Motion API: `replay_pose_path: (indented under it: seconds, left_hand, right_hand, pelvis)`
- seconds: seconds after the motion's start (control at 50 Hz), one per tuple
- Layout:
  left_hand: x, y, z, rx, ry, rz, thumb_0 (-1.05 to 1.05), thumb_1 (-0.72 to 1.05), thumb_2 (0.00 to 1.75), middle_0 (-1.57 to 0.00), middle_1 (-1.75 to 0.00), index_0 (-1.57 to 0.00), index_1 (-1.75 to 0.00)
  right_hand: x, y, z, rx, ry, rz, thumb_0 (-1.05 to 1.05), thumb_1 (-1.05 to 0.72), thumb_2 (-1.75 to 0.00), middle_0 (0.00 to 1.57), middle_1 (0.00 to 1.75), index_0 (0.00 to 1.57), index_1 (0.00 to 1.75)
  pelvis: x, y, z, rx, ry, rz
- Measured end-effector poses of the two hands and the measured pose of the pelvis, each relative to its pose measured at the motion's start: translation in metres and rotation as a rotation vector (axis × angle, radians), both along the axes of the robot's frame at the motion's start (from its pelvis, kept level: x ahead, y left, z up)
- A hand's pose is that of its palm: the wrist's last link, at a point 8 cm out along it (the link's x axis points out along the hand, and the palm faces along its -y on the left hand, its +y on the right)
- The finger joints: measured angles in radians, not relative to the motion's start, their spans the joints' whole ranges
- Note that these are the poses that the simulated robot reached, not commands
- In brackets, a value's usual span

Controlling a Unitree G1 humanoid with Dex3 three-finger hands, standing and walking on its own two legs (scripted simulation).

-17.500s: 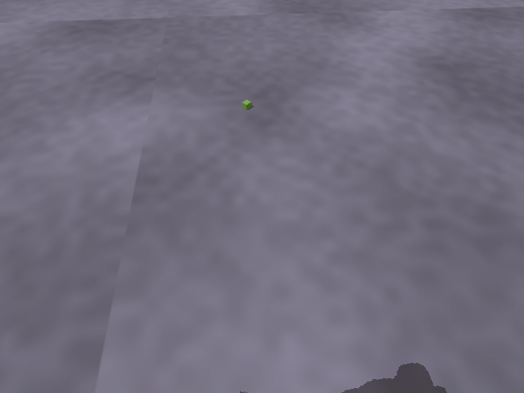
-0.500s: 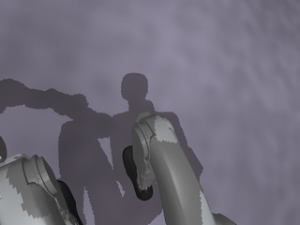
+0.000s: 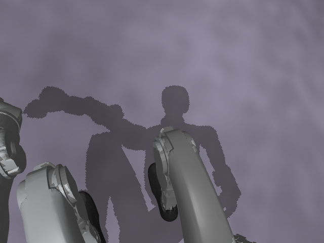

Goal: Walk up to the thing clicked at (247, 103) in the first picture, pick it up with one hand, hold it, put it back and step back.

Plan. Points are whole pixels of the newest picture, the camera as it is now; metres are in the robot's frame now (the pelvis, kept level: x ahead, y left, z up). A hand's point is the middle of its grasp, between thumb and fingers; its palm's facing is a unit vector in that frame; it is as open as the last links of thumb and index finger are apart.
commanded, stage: lift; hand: left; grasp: from above
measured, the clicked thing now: out of the picture +0.47 +0.30 -0.18
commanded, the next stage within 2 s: hold in 1.44 s
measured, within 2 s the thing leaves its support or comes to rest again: neither
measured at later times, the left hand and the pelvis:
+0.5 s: hand out of the picture +0.40 +0.28 +0.00, palm faces -0.18 -0.37 -0.91, open 5.0 cm; pelvis +0.00 -0.01 +0.11, yaw +5 degrees
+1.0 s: hand out of the picture +0.37 +0.26 +0.21, palm faces -0.22 -0.38 -0.90, open 5.9 cm; pelvis +0.05 -0.01 +0.29, yaw +6 degrees
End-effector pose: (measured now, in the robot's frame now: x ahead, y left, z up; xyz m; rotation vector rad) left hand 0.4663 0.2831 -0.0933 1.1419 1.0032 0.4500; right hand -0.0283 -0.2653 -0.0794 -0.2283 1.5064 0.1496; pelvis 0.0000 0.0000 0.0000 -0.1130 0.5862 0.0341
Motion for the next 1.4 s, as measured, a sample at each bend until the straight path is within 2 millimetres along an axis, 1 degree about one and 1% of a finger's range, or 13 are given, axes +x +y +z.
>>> replay_pose_path:
  seconds: [0.1,0.22,0.3,0.38,0.48,0.58,0.76,0.88,0.96,1.04,1.12,1.24,1.4]
  left_hand:
    - [-0.008,0.006,0.025,0.015,-0.002,-0.011,-0.12,0.58,0.03,-0.88,-0.25,-1.23,-0.28]
    - [-0.025,0.012,0.061,0.025,0.0,0.003,-0.12,0.58,0.03,-0.88,-0.25,-1.21,-0.28]
    - [-0.036,0.013,0.085,0.033,0.007,0.004,-0.12,0.58,0.04,-0.88,-0.25,-1.2,-0.28]
    - [-0.047,0.009,0.111,0.027,0.004,0.006,-0.12,0.58,0.04,-0.88,-0.25,-1.19,-0.28]
    - [-0.061,0.001,0.146,0.024,0.011,0.006,-0.11,0.57,0.06,-0.88,-0.25,-1.17,-0.28]
    - [-0.072,-0.01,0.186,0.021,0.008,0.006,-0.1,0.54,0.09,-0.88,-0.25,-1.16,-0.3]
    - [-0.084,-0.018,0.266,0.021,0.009,0.002,-0.08,0.49,0.15,-0.88,-0.28,-1.13,-0.34]
    - [-0.092,-0.018,0.321,0.027,0.036,0.023,-0.07,0.46,0.21,-0.87,-0.32,-1.09,-0.39]
    - [-0.094,-0.02,0.352,0.027,0.054,0.033,-0.06,0.44,0.24,-0.86,-0.34,-1.07,-0.41]
    - [-0.092,-0.022,0.375,0.031,0.068,0.033,-0.06,0.42,0.26,-0.86,-0.36,-1.06,-0.44]
    - [-0.089,-0.024,0.393,0.026,0.068,0.037,-0.06,0.43,0.27,-0.84,-0.39,-1.07,-0.46]
    - [-0.086,-0.027,0.417,0.016,0.058,0.044,-0.07,0.43,0.29,-0.81,-0.44,-1.07,-0.51]
    - [-0.09,-0.027,0.444,0.009,0.072,0.045,-0.07,0.46,0.28,-0.77,-0.49,-1.08,-0.55]
  right_hand:
    - [0.019,-0.003,-0.001,-0.014,-0.052,-0.029,0.0,-0.92,-0.9,0.2,0.3,0.2,0.3]
    - [0.051,-0.006,0.003,-0.018,-0.131,-0.041,0.0,-0.92,-0.9,0.2,0.3,0.2,0.3]
    - [0.072,-0.007,0.012,-0.021,-0.188,-0.037,0.0,-0.92,-0.9,0.2,0.3,0.2,0.3]
    - [0.09,-0.009,0.027,-0.03,-0.238,-0.034,0.0,-0.92,-0.9,0.2,0.3,0.2,0.3]
    - [0.111,-0.011,0.054,-0.052,-0.297,-0.036,0.0,-0.92,-0.9,0.2,0.3,0.2,0.3]
    - [0.13,-0.012,0.088,-0.082,-0.351,-0.045,0.0,-0.92,-0.91,0.2,0.3,0.2,0.3]
    - [0.161,-0.006,0.16,-0.107,-0.43,-0.082,0.0,-0.92,-0.91,0.2,0.3,0.2,0.3]
    - [0.177,0.001,0.21,-0.104,-0.457,-0.105,0.0,-0.93,-0.91,0.2,0.3,0.2,0.3]
    - [0.185,0.003,0.241,-0.108,-0.476,-0.113,0.0,-0.92,-0.91,0.2,0.3,0.2,0.3]
    - [0.191,0.001,0.265,-0.115,-0.485,-0.116,0.0,-0.92,-0.91,0.2,0.3,0.2,0.3]
    - [0.193,0.001,0.283,-0.117,-0.475,-0.111,0.0,-0.92,-0.91,0.2,0.3,0.2,0.3]
    - [0.194,0.002,0.303,-0.109,-0.443,-0.106,0.0,-0.92,-0.91,0.2,0.3,0.2,0.3]
    - [0.199,0.01,0.324,-0.087,-0.435,-0.11,0.0,-0.92,-0.91,0.2,0.3,0.2,0.3]
  pelvis:
    - [0.002,0.0,0.011,0.015,0.017,0.007]
    - [0.003,-0.001,0.031,0.037,0.03,0.019]
    - [0.002,-0.002,0.048,0.047,0.029,0.025]
    - [0.001,-0.005,0.068,0.057,0.022,0.03]
    - [0.002,-0.009,0.1,0.068,0.011,0.032]
    - [0.005,-0.012,0.135,0.075,-0.007,0.033]
    - [0.017,-0.012,0.205,0.084,-0.077,0.039]
    - [0.032,-0.014,0.254,0.091,-0.143,0.047]
    - [0.042,-0.014,0.282,0.095,-0.183,0.056]
    - [0.051,-0.014,0.305,0.098,-0.217,0.064]
    - [0.058,-0.014,0.323,0.102,-0.243,0.069]
    - [0.067,-0.013,0.346,0.11,-0.275,0.072]
    - [0.076,-0.01,0.37,0.12,-0.323,0.074]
